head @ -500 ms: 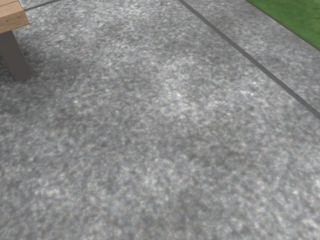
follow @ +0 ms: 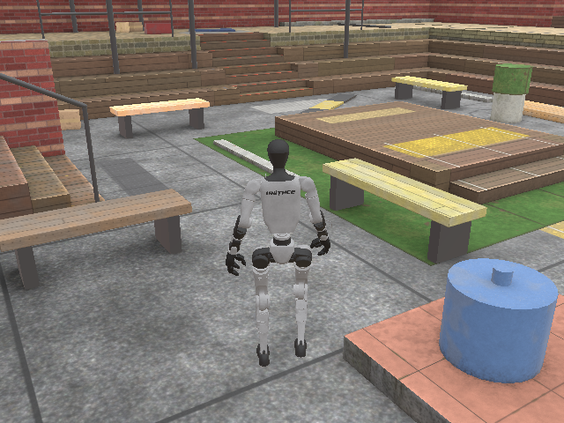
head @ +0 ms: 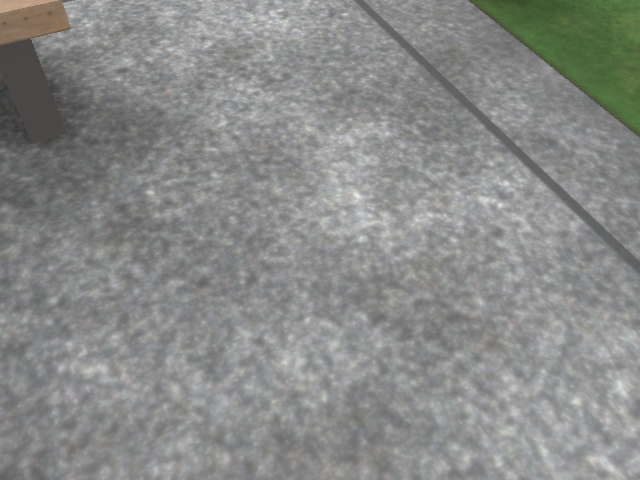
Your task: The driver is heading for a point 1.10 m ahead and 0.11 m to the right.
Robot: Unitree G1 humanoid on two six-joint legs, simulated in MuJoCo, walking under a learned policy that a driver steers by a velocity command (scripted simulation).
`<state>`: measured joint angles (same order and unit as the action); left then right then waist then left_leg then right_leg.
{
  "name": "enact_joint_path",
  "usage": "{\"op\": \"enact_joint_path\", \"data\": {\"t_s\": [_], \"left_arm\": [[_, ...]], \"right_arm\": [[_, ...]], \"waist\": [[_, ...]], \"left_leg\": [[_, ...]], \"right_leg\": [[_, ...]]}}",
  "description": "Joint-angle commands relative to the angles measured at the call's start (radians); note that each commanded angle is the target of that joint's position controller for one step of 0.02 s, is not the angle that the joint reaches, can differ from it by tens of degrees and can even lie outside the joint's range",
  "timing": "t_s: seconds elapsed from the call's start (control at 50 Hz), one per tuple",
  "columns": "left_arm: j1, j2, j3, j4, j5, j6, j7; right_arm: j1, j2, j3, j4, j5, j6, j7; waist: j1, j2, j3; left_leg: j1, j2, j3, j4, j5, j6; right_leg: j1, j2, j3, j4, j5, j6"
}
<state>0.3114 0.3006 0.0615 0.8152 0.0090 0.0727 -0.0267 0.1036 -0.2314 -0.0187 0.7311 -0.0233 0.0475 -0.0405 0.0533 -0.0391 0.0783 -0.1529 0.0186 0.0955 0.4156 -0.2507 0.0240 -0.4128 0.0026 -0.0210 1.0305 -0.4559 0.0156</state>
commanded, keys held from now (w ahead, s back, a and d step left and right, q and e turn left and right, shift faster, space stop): w+e+shift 0.28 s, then w+shift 0.04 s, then w+q+shift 0.68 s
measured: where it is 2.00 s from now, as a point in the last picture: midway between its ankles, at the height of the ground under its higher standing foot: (392, 197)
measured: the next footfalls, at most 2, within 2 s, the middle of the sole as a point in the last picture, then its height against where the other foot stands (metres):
right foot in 0.30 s outside the picture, level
left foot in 0.76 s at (441, 468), level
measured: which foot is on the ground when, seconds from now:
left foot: down 0.00-0.30, up 0.32-0.74, down 0.76-1.00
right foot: up 0.00-0.28, down 0.30-0.72, up 0.74-1.00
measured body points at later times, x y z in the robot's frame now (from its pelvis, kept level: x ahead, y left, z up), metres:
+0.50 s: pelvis +0.15 -0.14 -0.01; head +0.15 -0.16 +0.44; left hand +0.28 +0.11 -0.11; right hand +0.19 -0.42 -0.13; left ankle +0.24 +0.01 -0.65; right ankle +0.05 -0.15 -0.74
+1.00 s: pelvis +0.55 -0.25 -0.01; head +0.57 -0.25 +0.44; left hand +0.81 -0.05 -0.05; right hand +0.50 -0.53 -0.14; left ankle +0.46 -0.22 -0.74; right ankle +0.71 -0.46 -0.67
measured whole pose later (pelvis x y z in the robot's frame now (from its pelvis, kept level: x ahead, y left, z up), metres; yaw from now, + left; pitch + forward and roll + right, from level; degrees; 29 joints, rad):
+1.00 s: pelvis +0.55 -0.25 -0.01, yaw +4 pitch +1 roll +1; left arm -0.02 0.22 -0.07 0.58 0.06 -0.07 -0.02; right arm 0.50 -0.29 -0.06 0.92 -0.01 -0.06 0.01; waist -0.09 0.00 0.01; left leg -0.05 -0.22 -0.13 0.36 -0.30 0.18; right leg -0.72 -0.15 0.13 0.92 -0.14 0.06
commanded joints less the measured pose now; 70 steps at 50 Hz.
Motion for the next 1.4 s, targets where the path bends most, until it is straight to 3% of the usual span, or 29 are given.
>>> {"op": "enact_joint_path", "data": {"t_s": [0.02, 0.14, 0.26, 0.28, 0.3, 0.32, 0.34, 0.4, 0.5, 0.6, 0.64, 0.7, 0.74, 0.76, 0.78, 0.8, 0.82, 0.86, 0.94, 1.0, 1.08, 1.12, 1.14, 1.16, 1.18, 1.2, 1.24, 1.32, 1.4], "left_arm": [[-0.099, 0.098, 0.030, -0.119, 0.015, -0.002, -0.037], [-0.183, 0.075, 0.030, -0.171, 0.008, -0.011, -0.086], [-0.149, 0.078, 0.022, -0.177, 0.005, -0.028, -0.081], [-0.039, 0.093, 0.029, -0.133, 0.011, -0.036, -0.067], [0.216, 0.150, 0.054, -0.035, 0.016, -0.050, -0.044], [0.264, 0.275, 0.070, -0.037, 0.011, -0.063, -0.020], [0.172, 0.254, 0.053, -0.102, 0.008, -0.075, -0.005], [0.071, 0.178, 0.029, -0.112, 0.023, -0.100, 0.022], [0.100, 0.141, 0.011, -0.062, 0.017, -0.169, 0.008], [0.123, 0.066, -0.024, -0.020, 0.008, -0.191, 0.023], [0.122, 0.076, -0.030, 0.000, 0.009, -0.198, 0.038], [0.076, 0.162, -0.006, 0.005, 0.027, -0.173, 0.086], [-0.097, 0.220, 0.018, -0.041, 0.039, -0.144, 0.095], [-0.182, 0.141, 0.004, -0.050, 0.035, -0.146, 0.070], [-0.206, -0.051, -0.052, -0.125, 0.051, -0.176, 0.049], [-0.112, -0.046, -0.068, -0.216, 0.016, -0.199, 0.031], [-0.120, 0.041, -0.068, -0.205, 0.039, -0.222, 0.021], [-0.145, 0.081, -0.063, -0.189, 0.069, -0.207, 0.022], [-0.276, 0.054, -0.088, -0.252, 0.068, -0.142, 0.008], [-0.408, 0.003, -0.107, -0.300, 0.025, -0.141, 0.001], [-0.407, 0.044, -0.091, -0.307, 0.016, -0.151, 0.015], [-0.211, 0.131, -0.051, -0.252, 0.013, -0.163, 0.034], [0.008, 0.180, -0.023, -0.200, 0.014, -0.171, 0.049], [0.243, 0.255, 0.009, -0.156, 0.042, -0.176, 0.070], [0.156, 0.335, 0.025, -0.164, 0.073, -0.169, 0.062], [0.029, 0.245, 0.030, -0.185, 0.061, -0.157, 0.055], [-0.035, 0.099, -0.004, -0.166, 0.052, -0.151, 0.046], [0.073, 0.025, -0.021, -0.038, 0.021, -0.180, 0.027], [0.017, 0.057, -0.014, -0.024, 0.022, -0.209, 0.019]], "right_arm": [[0.076, -0.191, -0.057, -0.033, -0.008, -0.026, 0.001], [0.089, -0.232, -0.083, -0.026, -0.019, -0.089, 0.014], [0.054, -0.271, -0.098, -0.033, -0.014, -0.083, 0.035], [0.048, -0.257, -0.093, -0.034, -0.011, -0.079, 0.039], [0.036, -0.202, -0.072, -0.040, -0.024, -0.078, 0.045], [-0.034, -0.066, -0.027, -0.129, -0.023, -0.088, 0.057], [-0.112, -0.121, -0.030, -0.164, -0.045, -0.101, 0.062], [0.037, -0.188, -0.039, -0.062, -0.020, -0.118, 0.087], [0.036, -0.146, -0.034, -0.003, 0.032, -0.065, 0.110], [-0.070, -0.095, -0.008, -0.018, 0.020, -0.079, 0.117], [-0.068, -0.090, 0.003, -0.021, 0.017, -0.078, 0.118], [0.161, -0.172, -0.019, 0.034, 0.016, -0.059, 0.105], [0.597, -0.272, -0.072, 0.155, 0.015, -0.055, 0.086], [0.645, -0.280, -0.086, 0.194, 0.033, -0.058, 0.069], [0.524, -0.271, -0.078, 0.194, 0.019, -0.056, 0.065], [0.414, -0.290, -0.081, 0.144, 0.008, -0.058, 0.057], [0.378, -0.237, -0.081, 0.115, 0.006, -0.060, 0.048], [0.290, -0.190, -0.068, 0.109, -0.001, -0.078, 0.045], [0.274, -0.213, -0.067, 0.097, 0.009, -0.134, 0.041], [0.318, -0.229, -0.084, 0.102, 0.030, -0.136, 0.047], [0.346, -0.263, -0.106, 0.097, 0.026, -0.126, 0.050], [0.308, -0.315, -0.117, 0.087, 0.012, -0.130, 0.051], [0.243, -0.320, -0.120, 0.073, 0.011, -0.139, 0.055], [0.206, -0.190, -0.087, 0.036, 0.009, -0.153, 0.052], [0.321, -0.059, -0.045, -0.046, 0.070, -0.152, 0.056], [0.264, -0.149, -0.044, -0.019, 0.039, -0.128, 0.043], [0.135, -0.188, -0.059, -0.018, 0.005, -0.108, 0.065], [0.040, -0.093, -0.031, -0.100, -0.015, -0.057, 0.111], [-0.073, -0.107, -0.013, -0.184, -0.010, -0.044, 0.126]], "waist": [[-0.098, 0.247, -0.042], [-0.077, 0.169, -0.009], [-0.020, 0.117, 0.002], [0.034, 0.049, -0.033], [0.147, -0.149, -0.107], [0.142, -0.455, -0.076], [0.137, -0.277, -0.058], [0.009, -0.031, -0.060], [-0.014, 0.022, 0.073], [-0.019, 0.004, 0.076], [-0.039, -0.021, 0.034], [-0.188, -0.106, -0.119], [-0.424, -0.095, -0.238], [-0.423, 0.086, -0.176], [-0.251, 0.248, -0.085], [-0.146, 0.275, -0.213], [-0.135, 0.078, -0.154], [-0.037, -0.097, 0.012], [-0.024, -0.053, 0.109], [-0.112, 0.044, 0.056], [-0.144, 0.101, -0.046], [-0.036, 0.095, -0.191], [0.094, 0.086, -0.293], [0.164, -0.050, -0.424], [0.019, -0.424, -0.558], [0.014, -0.263, -0.431], [0.017, -0.026, -0.199], [-0.037, -0.064, -0.079], [-0.085, -0.049, 0.000]], "left_leg": [[0.094, 0.289, -0.208, -0.278, -0.322, 0.151], [0.095, 0.344, -0.120, -0.328, -0.405, 0.098], [-0.044, 0.326, 0.074, -0.199, -0.378, 0.062], [-0.117, 0.276, 0.143, -0.022, -0.270, 0.051], [-0.262, 0.185, 0.224, 0.404, -0.032, 0.030], [-0.693, 0.025, 0.169, 0.772, -0.343, -0.027], [-0.864, 0.004, -0.059, 0.886, -0.276, -0.032], [-0.756, 0.128, -0.098, 0.819, 0.026, -0.002], [-0.693, 0.026, -0.170, 0.729, 0.203, 0.020], [-0.611, -0.034, 0.020, 0.453, 0.310, 0.060], [-0.451, -0.085, 0.118, 0.343, 0.319, 0.092], [-0.215, -0.166, 0.136, 0.318, 0.218, 0.143], [0.163, -0.122, -0.006, 0.240, 0.113, 0.247], [0.294, -0.065, -0.111, 0.152, 0.107, 0.294], [0.350, 0.011, -0.385, 0.270, 0.252, 0.352], [0.454, 0.170, -0.836, 0.010, -0.037, 0.506], [0.344, 0.211, -0.945, -0.196, -0.330, 0.467], [0.033, 0.147, -0.806, -0.254, -0.272, 0.385], [-0.342, -0.007, -0.533, -0.316, 0.000, 0.327], [-0.303, -0.062, -0.454, -0.272, 0.231, 0.247], [-0.045, -0.027, -0.486, -0.118, 0.513, 0.181], [0.029, -0.032, -0.482, 0.164, 0.727, 0.137], [-0.084, -0.064, -0.460, 0.408, 0.658, 0.117], [-0.258, -0.115, -0.384, 0.741, 0.192, 0.123], [-0.537, -0.185, -0.265, 0.999, -0.273, 0.087], [-0.659, -0.074, -0.221, 1.064, -0.145, 0.105], [-0.640, 0.004, -0.182, 0.968, -0.024, 0.091], [-0.668, 0.073, -0.177, 0.930, -0.003, 0.083], [-0.655, 0.081, -0.125, 0.780, 0.181, 0.076]], "right_leg": [[-0.160, -0.046, -0.015, -0.029, 0.057, 0.004], [-0.156, -0.084, -0.024, -0.194, 0.098, -0.052], [0.106, -0.041, -0.165, -0.383, 0.092, -0.135], [0.260, 0.011, -0.180, -0.424, 0.084, -0.153], [0.502, 0.032, -0.078, -0.496, -0.041, -0.190], [0.620, -0.226, 0.491, -0.729, -0.372, -0.291], [0.587, -0.327, 0.749, -0.901, -0.416, -0.323], [0.497, -0.269, 0.435, -0.838, -0.152, -0.219], [0.367, -0.169, 0.057, -0.944, 0.336, -0.045], [0.417, -0.123, -0.165, -0.968, 0.868, 0.002], [0.443, -0.131, -0.208, -0.928, 1.303, 0.012], [0.577, -0.194, -0.214, -0.607, 1.809, 0.032], [0.382, -0.182, -0.184, 0.022, 1.690, 0.017], [0.111, -0.002, -0.172, 0.471, 0.680, -0.014], [-0.298, 0.112, -0.035, 0.753, -0.031, -0.017], [-0.499, 0.097, 0.158, 0.769, -0.025, -0.001], [-0.498, 0.029, 0.190, 0.629, 0.060, -0.031], [-0.396, -0.039, 0.158, 0.449, 0.110, -0.015], [-0.178, -0.121, 0.057, 0.019, 0.237, 0.060], [-0.031, -0.084, 0.017, -0.296, 0.488, 0.058], [0.061, -0.012, 0.027, -0.506, 0.508, 0.031], [0.287, 0.029, 0.037, -0.536, 0.353, 0.006], [0.534, -0.025, 0.063, -0.505, 0.292, -0.015], [0.773, -0.247, 0.275, -0.500, -0.063, -0.039], [0.915, -0.530, 0.888, -0.744, -0.292, -0.146], [0.782, -0.478, 0.907, -0.792, -0.499, -0.169], [0.524, -0.367, 0.519, -0.762, -0.134, -0.128], [0.383, -0.301, 0.197, -0.802, 0.233, -0.079], [0.272, -0.267, -0.049, -0.896, 0.442, -0.059]]}}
